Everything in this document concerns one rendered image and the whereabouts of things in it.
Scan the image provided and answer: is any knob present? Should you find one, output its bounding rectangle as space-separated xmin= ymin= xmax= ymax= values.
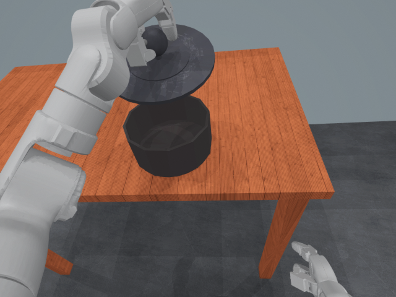
xmin=141 ymin=27 xmax=168 ymax=57

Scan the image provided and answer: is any left robot upper arm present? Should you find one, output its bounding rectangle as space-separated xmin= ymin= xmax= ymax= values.
xmin=0 ymin=148 xmax=86 ymax=297

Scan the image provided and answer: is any pot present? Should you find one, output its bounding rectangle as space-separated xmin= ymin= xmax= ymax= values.
xmin=123 ymin=95 xmax=212 ymax=177

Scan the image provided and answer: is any lid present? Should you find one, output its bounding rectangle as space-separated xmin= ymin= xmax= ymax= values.
xmin=119 ymin=24 xmax=215 ymax=105

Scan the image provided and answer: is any right robot forearm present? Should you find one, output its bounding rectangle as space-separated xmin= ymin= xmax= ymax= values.
xmin=317 ymin=280 xmax=352 ymax=297

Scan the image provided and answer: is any right robot hand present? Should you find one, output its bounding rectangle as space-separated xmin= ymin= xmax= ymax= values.
xmin=290 ymin=241 xmax=338 ymax=297

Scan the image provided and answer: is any left robot forearm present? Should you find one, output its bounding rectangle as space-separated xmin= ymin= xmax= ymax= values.
xmin=0 ymin=0 xmax=138 ymax=200

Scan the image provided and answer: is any table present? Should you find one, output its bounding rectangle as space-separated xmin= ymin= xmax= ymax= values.
xmin=0 ymin=47 xmax=335 ymax=279

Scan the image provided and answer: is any left robot hand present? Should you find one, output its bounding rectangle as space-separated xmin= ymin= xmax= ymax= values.
xmin=121 ymin=0 xmax=178 ymax=67

